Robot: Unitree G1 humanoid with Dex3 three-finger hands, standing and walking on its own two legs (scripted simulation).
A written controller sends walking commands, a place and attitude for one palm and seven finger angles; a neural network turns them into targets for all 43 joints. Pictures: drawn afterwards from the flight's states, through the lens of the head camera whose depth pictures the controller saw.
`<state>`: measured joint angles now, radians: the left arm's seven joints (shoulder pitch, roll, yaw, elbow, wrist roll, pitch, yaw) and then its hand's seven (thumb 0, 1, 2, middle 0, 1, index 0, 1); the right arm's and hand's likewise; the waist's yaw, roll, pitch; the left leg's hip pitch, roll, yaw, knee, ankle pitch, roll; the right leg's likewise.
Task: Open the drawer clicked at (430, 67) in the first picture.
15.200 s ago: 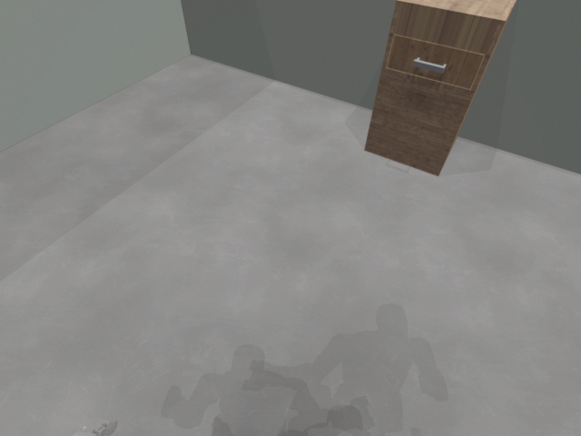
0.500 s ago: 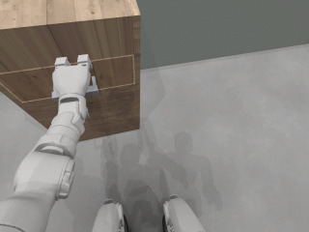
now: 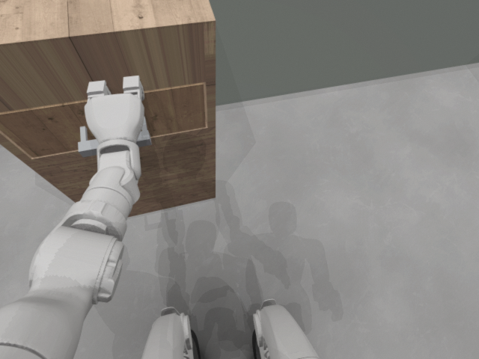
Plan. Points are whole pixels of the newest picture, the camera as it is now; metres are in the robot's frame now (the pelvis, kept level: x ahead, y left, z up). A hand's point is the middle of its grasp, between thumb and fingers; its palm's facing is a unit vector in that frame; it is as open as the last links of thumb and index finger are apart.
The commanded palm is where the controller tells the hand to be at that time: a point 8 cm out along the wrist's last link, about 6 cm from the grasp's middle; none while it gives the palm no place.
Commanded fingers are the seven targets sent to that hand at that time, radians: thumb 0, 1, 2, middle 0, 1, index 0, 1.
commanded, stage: move the hooked fingers above the handle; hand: left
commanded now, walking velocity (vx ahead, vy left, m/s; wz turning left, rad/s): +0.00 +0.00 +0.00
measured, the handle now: (115, 135) +0.56 +0.19 -0.09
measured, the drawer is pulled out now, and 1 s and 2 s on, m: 0.00 0.00 0.00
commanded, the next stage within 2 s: lower the fingers behind the handle in 0.26 s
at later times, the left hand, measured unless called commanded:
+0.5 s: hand (123, 141) +0.52 +0.16 -0.04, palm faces -0.03 -0.02 -1.00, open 13.9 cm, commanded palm +0.50 +0.15 +0.01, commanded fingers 0.00 -0.50 0.30 -0.30 -1.20 -0.30 -1.20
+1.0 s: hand (131, 151) +0.51 +0.15 -0.08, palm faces -0.05 -0.06 -1.00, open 13.8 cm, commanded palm +0.50 +0.14 -0.02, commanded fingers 0.00 -0.50 0.30 -0.30 -1.20 -0.30 -1.20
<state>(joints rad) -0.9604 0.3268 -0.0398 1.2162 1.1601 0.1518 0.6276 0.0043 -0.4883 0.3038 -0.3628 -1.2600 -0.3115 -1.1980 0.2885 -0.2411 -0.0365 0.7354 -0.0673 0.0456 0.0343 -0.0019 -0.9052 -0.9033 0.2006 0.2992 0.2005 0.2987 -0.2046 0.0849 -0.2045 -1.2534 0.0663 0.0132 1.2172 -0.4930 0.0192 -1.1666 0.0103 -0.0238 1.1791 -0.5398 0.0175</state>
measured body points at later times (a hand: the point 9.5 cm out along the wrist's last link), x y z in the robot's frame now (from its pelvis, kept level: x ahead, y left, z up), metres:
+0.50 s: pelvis +0.00 +0.00 +0.00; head +0.16 +0.02 +0.41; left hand +0.51 +0.15 +0.01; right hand -0.01 -0.27 -0.12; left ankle +0.03 +0.11 -0.63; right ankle +0.00 -0.14 -0.63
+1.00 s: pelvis +0.00 +0.00 -0.03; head +0.17 +0.01 +0.39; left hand +0.51 +0.15 -0.02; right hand +0.00 -0.27 -0.15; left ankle +0.03 +0.11 -0.63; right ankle +0.00 -0.14 -0.63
